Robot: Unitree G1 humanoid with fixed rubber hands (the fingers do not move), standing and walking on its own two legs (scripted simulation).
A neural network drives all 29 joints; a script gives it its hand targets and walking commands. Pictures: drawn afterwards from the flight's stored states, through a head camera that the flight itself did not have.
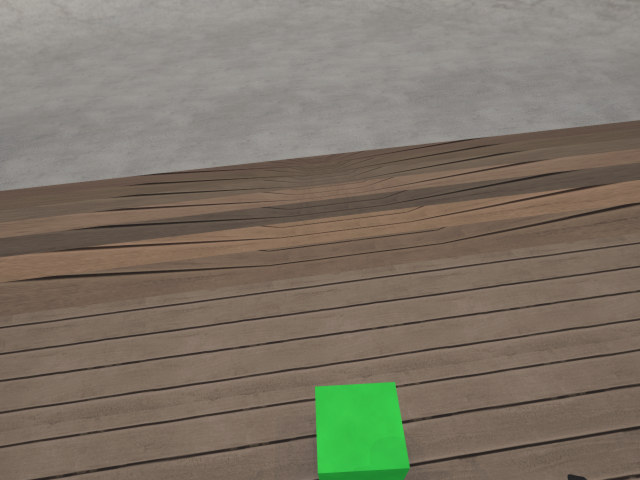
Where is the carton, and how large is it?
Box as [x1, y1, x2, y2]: [315, 382, 409, 479]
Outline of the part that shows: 394,382 315,387 317,462 319,479 403,479 409,468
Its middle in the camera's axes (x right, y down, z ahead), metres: +0.10 +0.53 +1.05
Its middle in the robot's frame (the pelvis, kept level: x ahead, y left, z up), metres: +0.37 -0.05 -0.66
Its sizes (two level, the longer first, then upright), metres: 0.210 0.200 0.250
